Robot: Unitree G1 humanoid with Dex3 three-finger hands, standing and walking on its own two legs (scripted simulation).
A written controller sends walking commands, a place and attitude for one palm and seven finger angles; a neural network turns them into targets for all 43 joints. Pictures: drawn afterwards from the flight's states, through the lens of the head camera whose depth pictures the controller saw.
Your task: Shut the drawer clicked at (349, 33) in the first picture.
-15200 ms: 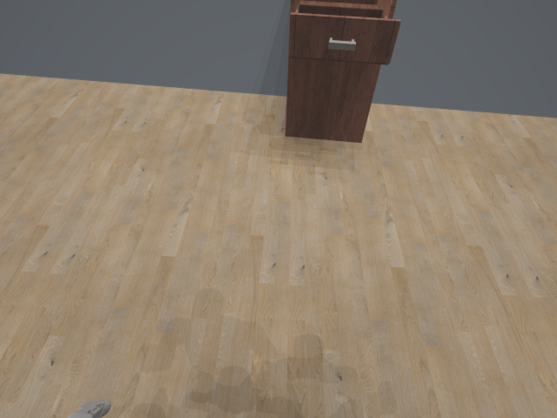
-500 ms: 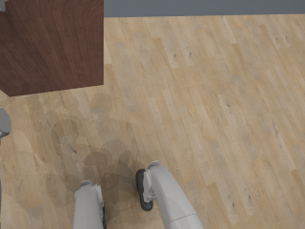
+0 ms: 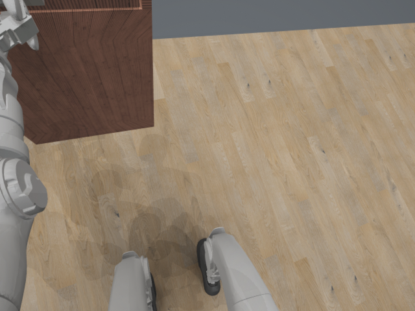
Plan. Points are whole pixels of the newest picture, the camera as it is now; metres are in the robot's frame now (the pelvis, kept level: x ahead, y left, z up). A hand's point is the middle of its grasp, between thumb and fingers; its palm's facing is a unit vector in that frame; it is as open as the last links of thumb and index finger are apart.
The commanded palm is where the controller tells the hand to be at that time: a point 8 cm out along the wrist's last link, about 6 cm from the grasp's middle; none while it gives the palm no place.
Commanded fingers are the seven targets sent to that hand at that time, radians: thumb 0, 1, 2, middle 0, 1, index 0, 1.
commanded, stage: pull the fist back off the drawer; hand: left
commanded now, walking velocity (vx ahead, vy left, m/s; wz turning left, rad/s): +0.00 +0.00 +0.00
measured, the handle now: out of the picture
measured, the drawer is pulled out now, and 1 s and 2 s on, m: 0.00 0.00 0.00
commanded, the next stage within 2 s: draw the hand back to the body in 0.08 s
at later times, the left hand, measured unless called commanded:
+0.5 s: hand out of the picture +0.49 +0.20 +0.12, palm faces +0.10 -0.99 -0.04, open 3.3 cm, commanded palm +0.45 +0.24 +0.13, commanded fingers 0.00 0.90 0.90 -1.40 -1.60 -1.40 -1.60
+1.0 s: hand out of the picture +0.33 +0.22 +0.22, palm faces +0.32 -0.90 -0.28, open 3.2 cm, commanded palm +0.28 +0.26 +0.23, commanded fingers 0.00 0.90 0.90 -1.40 -1.60 -1.40 -1.60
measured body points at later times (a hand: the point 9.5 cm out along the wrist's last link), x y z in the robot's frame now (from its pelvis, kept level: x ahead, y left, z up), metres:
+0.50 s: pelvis +0.06 +0.00 +0.07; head +0.19 +0.01 +0.50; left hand +0.48 +0.26 +0.12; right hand +0.12 -0.25 -0.05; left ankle +0.01 +0.10 -0.61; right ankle +0.07 -0.14 -0.61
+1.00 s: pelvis +0.06 -0.01 +0.12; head +0.07 -0.03 +0.57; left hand +0.31 +0.27 +0.24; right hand +0.26 -0.22 +0.04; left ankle +0.01 +0.10 -0.61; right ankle +0.07 -0.14 -0.61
